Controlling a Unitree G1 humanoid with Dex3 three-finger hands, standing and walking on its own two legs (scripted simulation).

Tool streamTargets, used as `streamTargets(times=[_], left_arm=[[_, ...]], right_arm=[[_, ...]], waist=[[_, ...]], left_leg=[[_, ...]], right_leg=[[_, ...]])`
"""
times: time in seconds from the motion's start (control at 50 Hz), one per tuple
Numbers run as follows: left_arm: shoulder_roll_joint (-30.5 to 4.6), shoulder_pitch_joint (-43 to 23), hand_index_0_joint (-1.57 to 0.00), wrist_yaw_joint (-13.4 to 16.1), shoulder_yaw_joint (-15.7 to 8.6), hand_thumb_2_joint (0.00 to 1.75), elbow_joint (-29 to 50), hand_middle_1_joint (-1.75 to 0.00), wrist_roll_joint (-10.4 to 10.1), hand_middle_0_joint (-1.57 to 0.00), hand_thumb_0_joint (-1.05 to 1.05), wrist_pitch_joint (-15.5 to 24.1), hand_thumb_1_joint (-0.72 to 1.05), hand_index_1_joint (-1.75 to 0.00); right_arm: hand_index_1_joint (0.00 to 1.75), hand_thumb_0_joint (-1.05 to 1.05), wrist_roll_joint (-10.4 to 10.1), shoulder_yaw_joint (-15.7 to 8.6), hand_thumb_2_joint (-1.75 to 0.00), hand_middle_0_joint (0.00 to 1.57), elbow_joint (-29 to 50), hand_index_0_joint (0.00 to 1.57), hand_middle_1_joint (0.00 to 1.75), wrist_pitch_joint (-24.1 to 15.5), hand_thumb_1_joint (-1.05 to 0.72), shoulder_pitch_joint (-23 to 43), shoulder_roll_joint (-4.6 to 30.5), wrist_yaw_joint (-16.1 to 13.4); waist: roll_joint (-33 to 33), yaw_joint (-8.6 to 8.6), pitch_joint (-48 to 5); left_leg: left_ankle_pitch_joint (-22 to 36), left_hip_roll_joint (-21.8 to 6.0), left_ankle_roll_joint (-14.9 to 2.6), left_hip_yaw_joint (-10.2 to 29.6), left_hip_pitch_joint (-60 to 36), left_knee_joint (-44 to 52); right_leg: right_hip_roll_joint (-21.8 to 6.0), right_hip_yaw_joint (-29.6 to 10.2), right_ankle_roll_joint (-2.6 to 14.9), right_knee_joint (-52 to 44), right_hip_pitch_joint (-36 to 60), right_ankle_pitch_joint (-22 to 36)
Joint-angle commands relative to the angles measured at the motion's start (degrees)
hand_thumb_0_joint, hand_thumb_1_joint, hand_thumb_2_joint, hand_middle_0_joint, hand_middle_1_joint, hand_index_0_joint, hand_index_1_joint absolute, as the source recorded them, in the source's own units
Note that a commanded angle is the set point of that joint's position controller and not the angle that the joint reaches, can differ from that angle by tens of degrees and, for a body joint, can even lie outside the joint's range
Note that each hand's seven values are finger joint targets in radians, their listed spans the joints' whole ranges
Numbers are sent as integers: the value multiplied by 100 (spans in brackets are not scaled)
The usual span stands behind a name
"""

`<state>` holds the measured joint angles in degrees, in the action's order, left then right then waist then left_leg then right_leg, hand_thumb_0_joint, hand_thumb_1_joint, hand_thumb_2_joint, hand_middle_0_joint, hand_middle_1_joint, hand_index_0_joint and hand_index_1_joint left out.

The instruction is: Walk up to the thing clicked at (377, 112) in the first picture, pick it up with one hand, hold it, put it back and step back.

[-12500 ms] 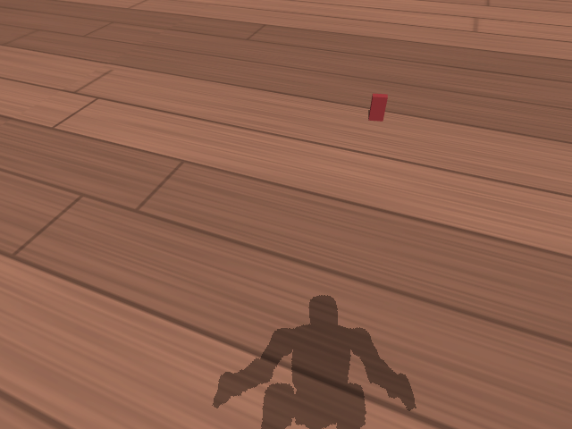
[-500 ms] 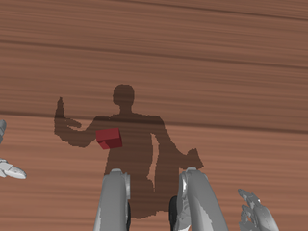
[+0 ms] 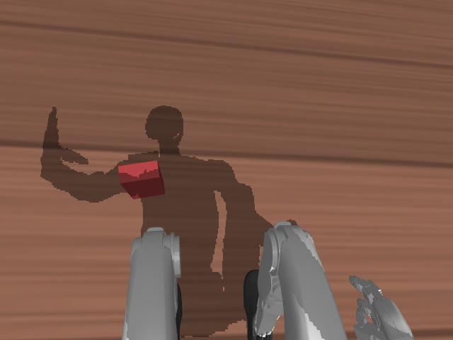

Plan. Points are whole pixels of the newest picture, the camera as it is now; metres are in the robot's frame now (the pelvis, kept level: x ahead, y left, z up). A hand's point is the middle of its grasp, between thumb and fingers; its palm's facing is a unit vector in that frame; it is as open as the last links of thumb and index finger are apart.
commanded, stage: go down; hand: left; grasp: from the side
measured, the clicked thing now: (144, 181) +0.47 +0.20 -0.35
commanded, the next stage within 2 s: approach in 0.72 s
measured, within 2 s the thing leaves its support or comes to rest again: neither
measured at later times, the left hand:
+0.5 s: hand out of the picture +0.40 +0.40 -0.03, palm faces +0.12 -0.99 -0.07, open 17.4 cm
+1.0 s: hand out of the picture +0.41 +0.40 -0.05, palm faces +0.13 -0.99 -0.04, open 17.4 cm
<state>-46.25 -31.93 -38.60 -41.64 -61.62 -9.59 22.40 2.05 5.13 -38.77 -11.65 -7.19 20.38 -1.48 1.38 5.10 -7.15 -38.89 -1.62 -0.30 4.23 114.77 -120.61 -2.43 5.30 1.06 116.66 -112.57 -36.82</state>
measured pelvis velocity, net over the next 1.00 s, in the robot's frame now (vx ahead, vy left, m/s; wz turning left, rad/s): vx -0.01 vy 0.00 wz -0.04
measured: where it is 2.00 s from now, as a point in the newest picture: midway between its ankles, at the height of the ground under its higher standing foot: (214, 331)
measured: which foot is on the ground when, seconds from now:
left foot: down 0.00-1.00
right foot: down 0.00-1.00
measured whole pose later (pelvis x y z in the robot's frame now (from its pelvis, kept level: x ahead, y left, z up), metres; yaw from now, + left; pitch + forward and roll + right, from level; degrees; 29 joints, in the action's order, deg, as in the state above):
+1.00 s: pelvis -0.01 +0.00 -0.06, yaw -2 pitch +31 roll -8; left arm -55.3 -39.6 -43.5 -44.7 -70.0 -12.9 26.1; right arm 3.3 9.6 -39.5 -10.8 -6.8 22.0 -0.2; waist 2.4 7.7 -3.4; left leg -39.3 -1.5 -1.1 6.1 124.2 -132.2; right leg -2.4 6.6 0.5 126.5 -120.7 -36.6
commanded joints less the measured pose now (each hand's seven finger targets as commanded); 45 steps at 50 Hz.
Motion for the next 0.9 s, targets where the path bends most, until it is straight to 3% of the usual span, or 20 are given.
streamTargets(times=[0.0,0.02,0.14,0.22,0.24,0.3,0.36,0.42,0.44,0.46,0.52,0.58,0.6,0.64,0.78,0.8,0.82,0.88], left_arm=[[-2594,-1359,-7,-72,-568,0,1123,-3,-169,-7,0,384,-52,-2],[-2559,-1369,-7,-101,-498,0,1013,-3,-167,-7,0,355,-52,-2],[-2734,-1285,-7,-138,-598,1,965,-3,-142,-7,0,213,-51,-2],[-2652,-1461,-7,-182,-539,0,959,-3,-173,-7,0,237,-53,-3],[-2500,-1422,-7,-217,-434,0,807,-3,-179,-7,0,229,-54,-3],[-2699,-1569,-7,-231,-567,1,930,-3,-223,-7,0,289,-52,-3],[-2520,-1551,-7,-291,-427,1,787,-5,-233,-7,0,283,-54,-4],[-2905,-1740,-7,-278,-584,1,1017,-4,-220,-7,0,299,-54,-4],[-2866,-1645,-7,-272,-635,1,950,-5,-225,-7,0,294,-55,-4],[-2759,-1630,-7,-285,-535,2,893,-4,-219,-8,0,275,-55,-4],[-2859,-1712,-7,-281,-568,2,1028,-4,-187,-7,0,276,-53,-4],[-2945,-1750,-7,-258,-616,2,1020,-4,-163,-7,0,267,-53,-4],[-2801,-1743,-7,-277,-533,2,894,-4,-166,-7,0,260,-54,-4],[-2797,-1712,-7,-285,-569,3,822,-4,-206,-7,0,276,-52,-4],[-2965,-1823,-6,-385,-593,3,606,-4,-246,-7,0,340,-53,-4],[-2933,-1777,-6,-402,-572,9,601,-10,-255,-9,0,348,-55,-12],[-3118,-1913,-7,-419,-648,1,693,-6,-282,-10,0,380,-56,-8],[-2951,-1819,-8,-490,-625,0,345,-7,-383,-10,0,507,-57,-9]], right_arm=[[30,0,-8,-489,-90,20,328,20,30,-154,-91,-701,1335,-120],[30,0,-7,-468,-90,20,222,20,30,-147,-91,-771,1327,-114],[30,0,-8,-440,-90,20,227,20,30,-101,-91,-743,1365,-107],[30,0,-31,-436,-90,20,235,20,30,-87,-92,-686,1408,-95],[30,0,-22,-422,-90,20,115,20,30,-84,-92,-844,1357,-89],[30,0,-20,-414,-90,20,214,20,30,-118,-92,-761,1404,-90],[30,0,-17,-408,-90,20,98,20,30,-99,-92,-856,1416,-78],[30,0,-8,-392,-90,20,128,20,30,-89,-91,-855,1438,-78],[30,0,0,-379,-90,20,136,20,30,-77,-92,-858,1463,-77],[30,0,12,-365,-90,20,55,20,30,-55,-92,-921,1429,-67],[30,0,29,-363,-90,20,40,20,30,-35,-91,-919,1460,-64],[30,0,18,-362,-90,20,62,20,30,-14,-92,-896,1473,-53],[30,0,24,-333,-90,20,45,20,30,-7,-92,-901,1459,-50],[30,0,19,-311,-90,20,43,20,30,6,-92,-915,1470,-40],[30,0,38,-248,-90,20,85,20,30,19,-91,-824,1518,-31],[30,0,39,-240,-90,20,103,20,30,28,-92,-826,1501,-31],[30,0,43,-232,-90,20,98,20,30,23,-90,-810,1517,-34],[30,0,71,-119,-90,20,102,20,30,-7,-91,-787,1510,-12]], waist=[[-1378,-250,-3603],[-1408,-198,-3547],[-1423,-282,-3447],[-1502,-195,-3210],[-1423,-92,-3226],[-1373,-119,-3243],[-1406,-91,-3179],[-1470,-149,-3394],[-1570,-188,-3430],[-1562,-147,-3471],[-1732,-184,-3447],[-1746,-175,-3362],[-1713,-89,-3240],[-1585,-76,-3148],[-1498,-19,-3035],[-1429,-12,-3097],[-1423,-10,-3121],[-1287,110,-2905]], left_leg=[[561,76,-110,-71,-2485,1545],[543,73,-101,-62,-2453,1533],[636,84,-110,-76,-2219,1397],[504,58,-99,77,-2200,1345],[552,74,-98,48,-2156,1277],[509,93,-129,4,-1979,1159],[521,74,-100,69,-2115,1159],[590,90,-113,5,-2057,1068],[772,89,-87,38,-2202,1062],[833,85,-79,18,-2240,1035],[891,75,-59,60,-2336,1048],[654,72,-65,130,-2252,1087],[669,72,-70,117,-2223,1042],[584,78,-83,144,-2063,1037],[489,85,-119,89,-1851,848],[524,92,-123,57,-1829,806],[498,97,-137,10,-1743,737],[600,93,-149,27,-1470,590]], right_leg=[[212,-137,136,-1086,1682,446],[214,-119,144,-1045,1619,422],[222,-73,155,-878,1454,480],[217,18,167,-654,986,422],[216,14,156,-700,1106,434],[209,6,141,-664,1141,401],[212,42,153,-581,914,390],[201,12,150,-568,1071,420],[195,37,163,-476,1034,588],[204,31,168,-485,1040,601],[198,46,182,-407,883,634],[188,74,180,-347,781,477],[193,88,172,-381,731,492],[198,104,165,-363,751,432],[212,94,147,-344,734,345],[223,88,140,-377,785,354],[228,59,137,-401,838,320],[244,128,119,-292,897,411]])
